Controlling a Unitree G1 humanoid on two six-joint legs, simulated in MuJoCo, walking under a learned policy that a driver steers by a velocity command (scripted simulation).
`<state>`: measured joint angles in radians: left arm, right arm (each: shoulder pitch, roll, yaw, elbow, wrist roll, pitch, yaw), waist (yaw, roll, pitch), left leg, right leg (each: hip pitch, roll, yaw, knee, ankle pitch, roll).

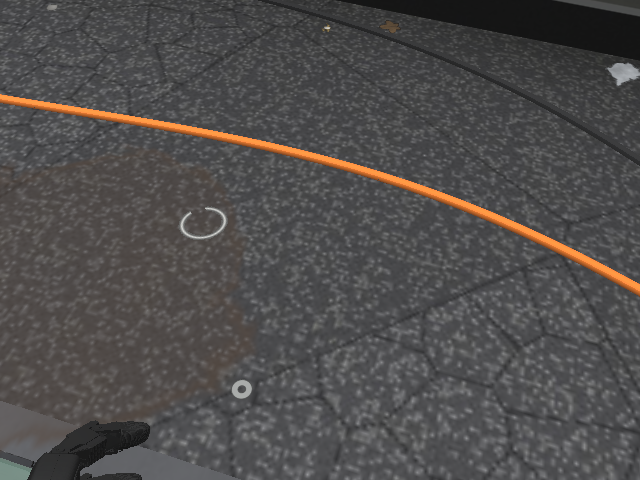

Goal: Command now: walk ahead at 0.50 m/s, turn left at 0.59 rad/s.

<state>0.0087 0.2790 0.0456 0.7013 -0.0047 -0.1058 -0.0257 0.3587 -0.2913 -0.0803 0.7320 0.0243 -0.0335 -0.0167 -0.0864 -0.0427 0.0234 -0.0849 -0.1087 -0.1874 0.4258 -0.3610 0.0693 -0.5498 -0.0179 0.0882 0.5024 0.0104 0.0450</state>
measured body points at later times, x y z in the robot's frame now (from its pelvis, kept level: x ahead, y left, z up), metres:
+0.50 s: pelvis +0.26 +0.01 +0.00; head +0.30 +0.03 +0.44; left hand +0.19 +0.30 -0.13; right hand +0.55 -0.14 -0.07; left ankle +0.38 +0.18 -0.70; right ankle +0.17 -0.14 -0.74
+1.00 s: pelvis +0.43 +0.09 +0.00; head +0.46 +0.10 +0.45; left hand +0.49 +0.39 -0.11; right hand +0.63 -0.14 -0.10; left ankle +0.39 +0.17 -0.74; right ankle +0.53 -0.02 -0.70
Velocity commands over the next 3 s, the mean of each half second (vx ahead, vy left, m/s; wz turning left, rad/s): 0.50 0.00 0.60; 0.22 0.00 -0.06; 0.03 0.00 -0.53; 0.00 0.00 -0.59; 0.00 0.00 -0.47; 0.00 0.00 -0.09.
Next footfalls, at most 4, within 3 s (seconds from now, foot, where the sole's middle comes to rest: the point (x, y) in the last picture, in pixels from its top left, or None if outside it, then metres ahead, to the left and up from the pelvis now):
0.06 right None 0.20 -0.14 -0.77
0.56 left None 0.43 0.19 -0.77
1.08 right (300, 437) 0.56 -0.01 -0.77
1.54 left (186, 443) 0.56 0.23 -0.77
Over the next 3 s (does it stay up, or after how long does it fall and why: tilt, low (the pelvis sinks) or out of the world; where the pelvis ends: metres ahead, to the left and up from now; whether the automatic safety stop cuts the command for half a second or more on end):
stays up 0.48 0.07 0.00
